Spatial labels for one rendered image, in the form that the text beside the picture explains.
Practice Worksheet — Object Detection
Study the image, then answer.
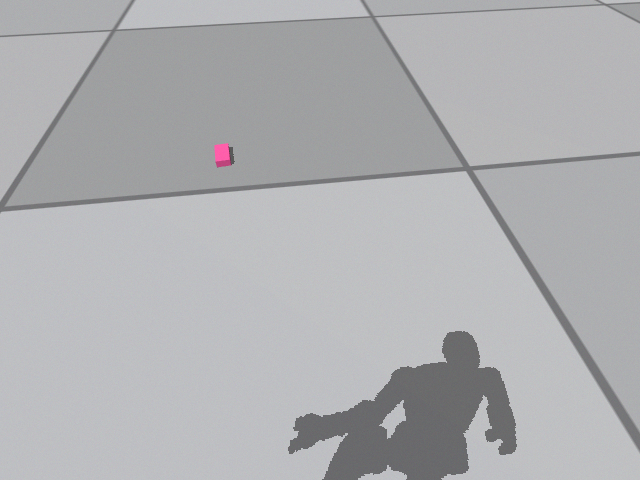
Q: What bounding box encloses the small box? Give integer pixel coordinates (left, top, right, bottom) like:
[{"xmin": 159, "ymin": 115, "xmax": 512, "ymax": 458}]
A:
[{"xmin": 214, "ymin": 143, "xmax": 231, "ymax": 167}]

